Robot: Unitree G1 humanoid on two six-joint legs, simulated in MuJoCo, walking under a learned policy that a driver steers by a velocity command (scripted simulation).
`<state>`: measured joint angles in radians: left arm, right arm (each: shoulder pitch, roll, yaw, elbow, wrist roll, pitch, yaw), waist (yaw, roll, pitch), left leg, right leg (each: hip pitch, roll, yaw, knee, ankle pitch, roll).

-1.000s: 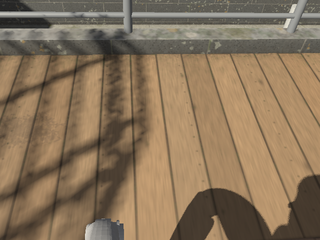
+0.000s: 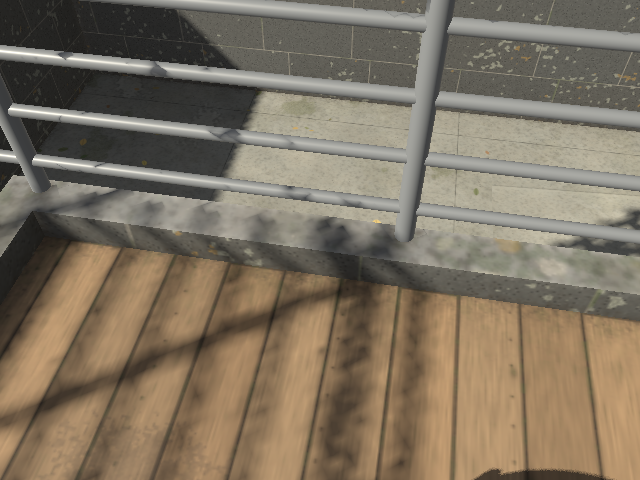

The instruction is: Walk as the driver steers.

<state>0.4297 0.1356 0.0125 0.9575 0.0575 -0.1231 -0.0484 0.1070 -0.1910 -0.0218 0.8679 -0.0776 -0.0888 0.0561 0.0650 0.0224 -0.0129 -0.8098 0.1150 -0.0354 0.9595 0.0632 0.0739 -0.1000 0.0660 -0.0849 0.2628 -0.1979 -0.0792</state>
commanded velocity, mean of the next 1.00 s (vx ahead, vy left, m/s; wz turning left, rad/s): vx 0.13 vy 0.00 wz -0.44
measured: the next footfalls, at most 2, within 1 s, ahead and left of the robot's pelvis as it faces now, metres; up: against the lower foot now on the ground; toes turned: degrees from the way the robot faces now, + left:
left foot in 0.20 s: +0.34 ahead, +0.13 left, +0.00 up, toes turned -4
right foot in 0.66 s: +0.24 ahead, -0.12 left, +0.00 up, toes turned -23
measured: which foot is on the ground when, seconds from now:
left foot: up 0.00-0.18, down 0.20-0.66, up 0.68-1.00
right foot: down 0.00-0.22, up 0.24-0.64, down 0.66-1.00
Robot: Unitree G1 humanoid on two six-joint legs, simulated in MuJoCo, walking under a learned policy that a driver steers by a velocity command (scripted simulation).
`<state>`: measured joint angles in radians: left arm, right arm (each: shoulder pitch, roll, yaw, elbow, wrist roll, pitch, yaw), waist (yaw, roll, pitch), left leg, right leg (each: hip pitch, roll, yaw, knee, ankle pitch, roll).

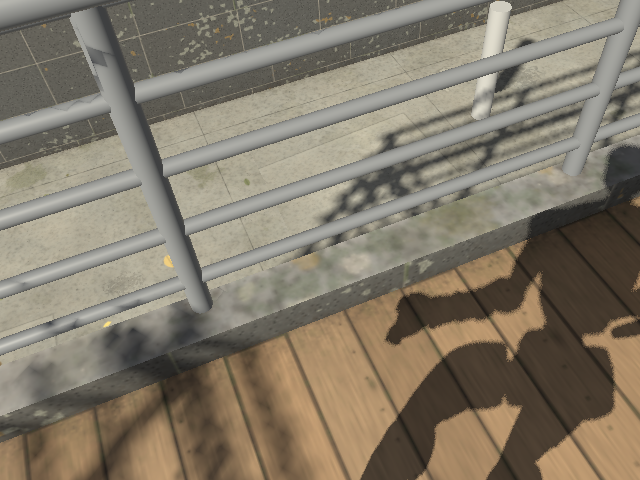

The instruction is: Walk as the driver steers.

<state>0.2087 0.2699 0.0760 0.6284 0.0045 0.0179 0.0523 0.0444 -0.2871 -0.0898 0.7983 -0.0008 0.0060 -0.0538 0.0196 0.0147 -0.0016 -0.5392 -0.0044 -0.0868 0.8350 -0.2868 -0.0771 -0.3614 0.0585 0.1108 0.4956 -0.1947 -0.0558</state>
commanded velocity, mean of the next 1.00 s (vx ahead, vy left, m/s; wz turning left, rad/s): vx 0.25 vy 0.00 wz -0.60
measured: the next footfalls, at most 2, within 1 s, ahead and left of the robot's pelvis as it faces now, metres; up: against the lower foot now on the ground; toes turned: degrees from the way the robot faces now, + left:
left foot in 0.14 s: +0.08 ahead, +0.15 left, +0.00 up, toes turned -9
right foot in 0.52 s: +0.02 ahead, -0.11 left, +0.00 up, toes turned -21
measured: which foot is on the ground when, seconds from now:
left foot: up 0.00-0.12, down 0.14-0.52, up 0.54-0.94, down 0.96-1.00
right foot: down 0.00-0.14, up 0.16-0.50, down 0.52-0.98, up 1.00-1.00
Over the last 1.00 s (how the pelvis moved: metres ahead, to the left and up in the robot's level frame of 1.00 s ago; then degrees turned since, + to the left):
0.21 -0.01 -0.01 -30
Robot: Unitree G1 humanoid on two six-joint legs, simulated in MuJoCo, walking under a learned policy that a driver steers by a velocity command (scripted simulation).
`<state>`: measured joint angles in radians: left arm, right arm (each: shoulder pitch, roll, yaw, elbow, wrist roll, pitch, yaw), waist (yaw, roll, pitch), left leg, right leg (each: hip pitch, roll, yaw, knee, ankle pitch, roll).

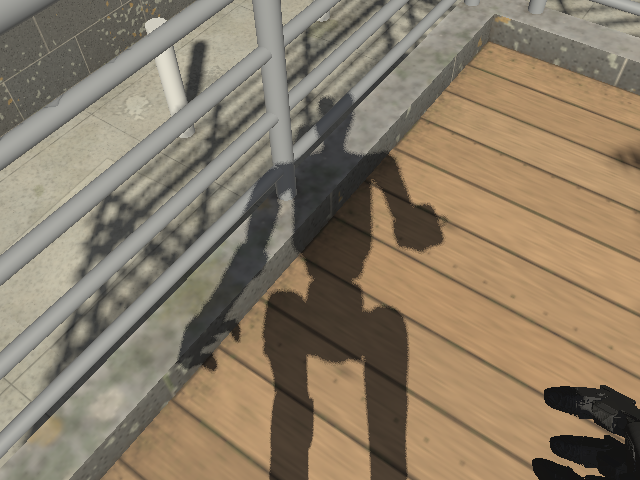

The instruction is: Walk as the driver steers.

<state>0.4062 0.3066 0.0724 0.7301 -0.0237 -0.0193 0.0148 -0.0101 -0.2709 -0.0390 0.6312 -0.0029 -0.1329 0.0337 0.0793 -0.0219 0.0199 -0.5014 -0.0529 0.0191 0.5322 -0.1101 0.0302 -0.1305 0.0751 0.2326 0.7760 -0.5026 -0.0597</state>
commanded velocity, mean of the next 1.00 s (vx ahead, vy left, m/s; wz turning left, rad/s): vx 0.39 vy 0.00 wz -0.60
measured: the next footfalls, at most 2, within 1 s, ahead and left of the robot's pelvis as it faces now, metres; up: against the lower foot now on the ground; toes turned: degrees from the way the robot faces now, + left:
right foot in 0.46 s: +0.38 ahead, -0.21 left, +0.00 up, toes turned -17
left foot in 0.90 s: +0.69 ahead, -0.16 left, +0.00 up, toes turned -37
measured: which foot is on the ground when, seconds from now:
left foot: down 0.00-0.44, up 0.46-0.88, down 0.90-1.00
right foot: up 0.00-0.44, down 0.46-0.90, up 0.92-1.00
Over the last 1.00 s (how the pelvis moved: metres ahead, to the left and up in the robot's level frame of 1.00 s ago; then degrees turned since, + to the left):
0.22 -0.10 -0.02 -36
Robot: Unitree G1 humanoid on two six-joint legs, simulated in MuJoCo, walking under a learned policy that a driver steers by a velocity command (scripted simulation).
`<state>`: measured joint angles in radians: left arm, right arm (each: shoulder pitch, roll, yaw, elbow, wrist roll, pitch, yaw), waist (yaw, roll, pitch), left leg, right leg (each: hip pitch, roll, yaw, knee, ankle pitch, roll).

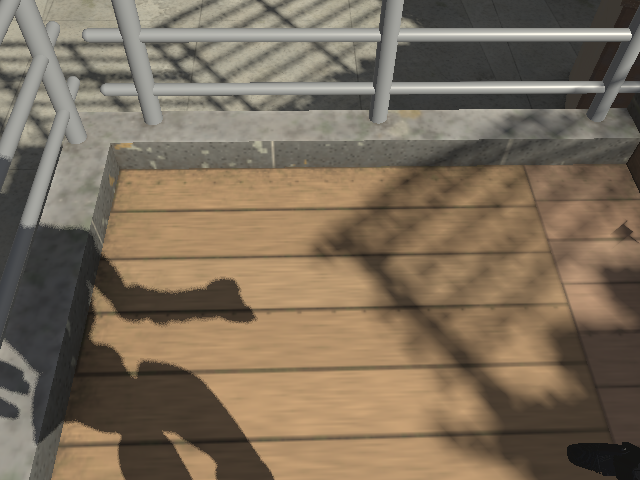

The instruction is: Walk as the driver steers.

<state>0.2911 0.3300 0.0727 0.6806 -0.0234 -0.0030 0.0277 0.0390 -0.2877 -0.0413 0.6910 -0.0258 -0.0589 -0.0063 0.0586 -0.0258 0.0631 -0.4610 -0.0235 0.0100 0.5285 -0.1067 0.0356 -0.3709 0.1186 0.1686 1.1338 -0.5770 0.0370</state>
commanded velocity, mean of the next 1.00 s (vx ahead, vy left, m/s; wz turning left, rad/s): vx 0.27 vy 0.00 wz -0.32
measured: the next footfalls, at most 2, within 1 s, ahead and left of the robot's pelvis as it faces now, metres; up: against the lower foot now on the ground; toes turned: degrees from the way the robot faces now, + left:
right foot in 0.34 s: +0.06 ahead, -0.15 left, +0.00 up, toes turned -5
left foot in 0.76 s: +0.26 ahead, +0.09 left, +0.00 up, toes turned -11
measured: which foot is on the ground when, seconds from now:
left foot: down 0.00-0.34, up 0.36-0.74, down 0.76-1.00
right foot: up 0.00-0.32, down 0.34-0.76, up 0.78-1.00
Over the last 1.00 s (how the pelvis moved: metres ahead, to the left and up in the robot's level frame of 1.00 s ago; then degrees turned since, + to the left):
0.51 -0.16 0.01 -36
